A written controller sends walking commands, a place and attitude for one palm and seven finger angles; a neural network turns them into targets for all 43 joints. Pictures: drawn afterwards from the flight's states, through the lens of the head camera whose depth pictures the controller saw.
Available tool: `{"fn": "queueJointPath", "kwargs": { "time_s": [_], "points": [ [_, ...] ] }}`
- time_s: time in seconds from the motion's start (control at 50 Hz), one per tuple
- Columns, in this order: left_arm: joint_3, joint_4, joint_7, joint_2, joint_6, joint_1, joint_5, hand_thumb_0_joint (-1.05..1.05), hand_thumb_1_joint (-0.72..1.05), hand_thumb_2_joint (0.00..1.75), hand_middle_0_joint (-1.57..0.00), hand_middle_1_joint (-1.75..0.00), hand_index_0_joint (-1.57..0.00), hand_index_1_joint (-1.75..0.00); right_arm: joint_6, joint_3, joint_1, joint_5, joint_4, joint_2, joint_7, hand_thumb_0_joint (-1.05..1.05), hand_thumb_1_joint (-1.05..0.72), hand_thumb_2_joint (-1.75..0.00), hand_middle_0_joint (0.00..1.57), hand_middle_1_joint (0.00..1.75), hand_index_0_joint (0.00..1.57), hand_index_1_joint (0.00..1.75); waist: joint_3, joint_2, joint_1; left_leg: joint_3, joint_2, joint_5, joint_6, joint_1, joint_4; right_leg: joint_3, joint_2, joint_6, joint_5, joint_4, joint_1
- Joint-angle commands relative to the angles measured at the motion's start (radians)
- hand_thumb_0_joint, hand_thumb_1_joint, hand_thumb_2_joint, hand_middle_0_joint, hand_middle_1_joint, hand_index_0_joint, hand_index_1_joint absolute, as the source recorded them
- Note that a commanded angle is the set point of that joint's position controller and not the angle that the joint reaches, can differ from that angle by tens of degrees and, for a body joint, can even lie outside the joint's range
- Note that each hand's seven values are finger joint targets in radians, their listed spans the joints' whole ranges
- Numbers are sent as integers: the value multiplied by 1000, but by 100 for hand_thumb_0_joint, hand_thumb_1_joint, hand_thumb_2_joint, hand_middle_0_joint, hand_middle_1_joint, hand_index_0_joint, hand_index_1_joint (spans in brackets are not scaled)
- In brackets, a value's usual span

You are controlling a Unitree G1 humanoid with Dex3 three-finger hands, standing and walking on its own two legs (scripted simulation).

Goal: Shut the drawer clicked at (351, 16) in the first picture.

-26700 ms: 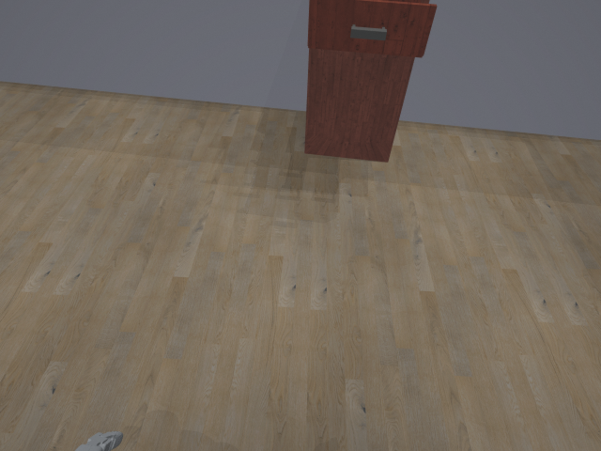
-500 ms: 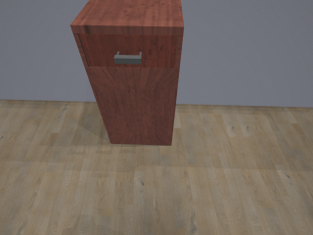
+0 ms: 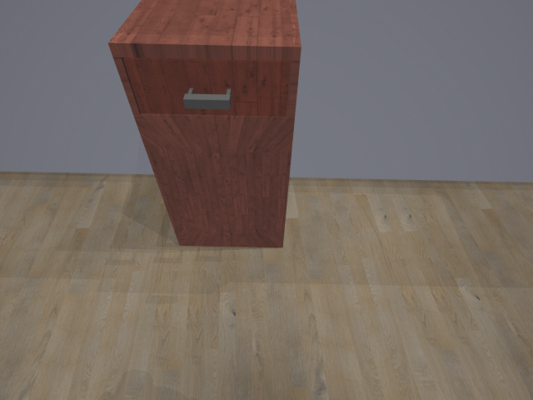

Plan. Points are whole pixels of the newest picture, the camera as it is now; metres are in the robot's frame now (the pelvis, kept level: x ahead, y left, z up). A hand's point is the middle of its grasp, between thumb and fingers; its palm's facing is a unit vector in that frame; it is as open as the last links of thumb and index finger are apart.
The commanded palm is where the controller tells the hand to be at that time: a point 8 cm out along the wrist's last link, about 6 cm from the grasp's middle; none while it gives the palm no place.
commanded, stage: look to check the result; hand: left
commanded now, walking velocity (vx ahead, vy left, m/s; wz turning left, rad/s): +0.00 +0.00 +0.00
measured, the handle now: (208, 96) +0.82 +0.19 +0.01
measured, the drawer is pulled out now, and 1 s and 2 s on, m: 0.00 0.00 0.00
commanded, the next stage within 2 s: stand and wait in 0.52 s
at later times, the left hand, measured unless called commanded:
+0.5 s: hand out of the picture +0.01 +0.16 -0.18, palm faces +0.02 -0.98 -0.19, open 7.4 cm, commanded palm none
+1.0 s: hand out of the picture +0.01 +0.17 -0.17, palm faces +0.01 -0.98 -0.20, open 7.4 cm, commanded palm none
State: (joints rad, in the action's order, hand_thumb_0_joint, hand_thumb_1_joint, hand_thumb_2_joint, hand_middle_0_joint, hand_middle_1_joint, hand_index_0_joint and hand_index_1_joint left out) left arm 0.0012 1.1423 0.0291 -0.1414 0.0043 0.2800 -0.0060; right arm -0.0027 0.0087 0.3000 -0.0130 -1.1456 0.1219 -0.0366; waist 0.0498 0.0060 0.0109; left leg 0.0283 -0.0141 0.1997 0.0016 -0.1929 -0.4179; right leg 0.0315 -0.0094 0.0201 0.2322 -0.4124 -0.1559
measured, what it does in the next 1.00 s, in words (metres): stands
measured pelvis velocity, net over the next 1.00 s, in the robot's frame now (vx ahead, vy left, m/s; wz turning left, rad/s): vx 0.01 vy -0.01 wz -0.01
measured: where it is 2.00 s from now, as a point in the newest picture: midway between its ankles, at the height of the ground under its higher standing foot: outside the picture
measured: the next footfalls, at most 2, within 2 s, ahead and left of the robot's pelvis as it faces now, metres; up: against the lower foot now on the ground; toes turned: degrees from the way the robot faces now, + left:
none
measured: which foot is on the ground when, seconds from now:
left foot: down 0.00-1.00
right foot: down 0.00-1.00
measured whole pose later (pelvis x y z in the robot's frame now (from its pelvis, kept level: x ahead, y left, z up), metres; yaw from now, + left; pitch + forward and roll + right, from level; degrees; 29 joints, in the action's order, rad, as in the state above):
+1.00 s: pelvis +0.01 -0.01 +0.00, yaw +0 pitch -1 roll +0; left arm 0.00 1.14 0.03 -0.16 0.01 0.26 -0.01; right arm 0.00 0.01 0.26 -0.01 -1.15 0.15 -0.04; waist 0.05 0.01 0.01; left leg 0.03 -0.03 0.20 -0.01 -0.17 -0.40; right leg 0.03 -0.02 0.03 0.24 -0.40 -0.14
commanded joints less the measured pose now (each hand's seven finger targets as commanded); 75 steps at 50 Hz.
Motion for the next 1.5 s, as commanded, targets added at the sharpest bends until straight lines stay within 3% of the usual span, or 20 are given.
{"fn": "queueJointPath", "kwargs": {
  "time_s": [0.0, 0.44, 0.54, 0.68, 0.86, 0.98, 1.14, 1.48],
  "points": [
    [21, -19, 10, -101, 11, 62, 1, 0, 90, 90, -20, -30, -20, -30, 7, 20, 73, -1, 23, 93, -4, 0, -90, -90, 20, 30, 20, 30, 39, 5, -1, -78, -77, -63, 33, 17, 63, -98, 98, 29, -5, 108, -79],
    [26, -22, 10, -109, 17, 53, 0, 0, 90, 90, -20, -30, -20, -30, 11, 22, 53, 0, 21, 107, -7, 0, -90, -90, 20, 30, 20, 30, 33, 4, -1, -73, -84, -105, 30, 36, 62, -101, 101, 27, -75, 104, -67],
    [26, -23, 10, -113, 16, 41, 0, 0, 90, 90, -20, -30, -20, -30, 9, 21, 47, -1, 20, 112, -5, 0, -90, -90, 20, 30, 20, 30, 46, 0, 0, -76, -85, -75, 28, 26, 71, -108, 96, 28, -34, 115, -73],
    [28, -27, 10, -124, 21, 40, -1, 0, 90, 90, -20, -30, -20, -30, 12, 24, 39, 1, 25, 125, -6, 0, -90, -90, 20, 30, 20, 30, 6, -5, -1, -72, -86, -124, 27, 48, 59, -104, 100, 25, -106, 105, -46],
    [26, -22, 9, -124, 20, 34, 1, 0, 90, 90, -20, -30, -20, -30, 13, 21, 31, 0, 20, 130, -8, 0, -90, -90, 20, 30, 20, 30, 8, 3, -1, -70, -90, -139, 26, 55, 63, -100, 102, 25, -136, 103, -39],
    [26, -23, 10, -131, 18, 33, 0, 0, 90, 90, -20, -30, -20, -30, 9, 21, 30, 1, 18, 130, -6, 0, -90, -90, 20, 30, 20, 30, 27, -5, -1, -70, -90, -107, 24, 47, 71, -104, 99, 24, -83, 115, -52],
    [27, -23, 10, -131, 22, 34, 2, 0, 90, 90, -20, -30, -20, -30, 13, 20, 29, 0, 15, 132, -7, 0, -90, -90, 20, 30, 20, 30, 5, -7, -1, -64, -91, -143, 24, 62, 67, -106, 103, 22, -159, 106, -33],
    [23, -22, 10, -120, 19, 48, 1, 0, 90, 90, -20, -30, -20, -30, 11, 17, 35, 1, 13, 121, -7, 0, -90, -90, 20, 30, 20, 30, 20, 2, -2, -66, -90, -126, 24, 59, 73, -106, 98, 20, -113, 113, -45]
  ]
}}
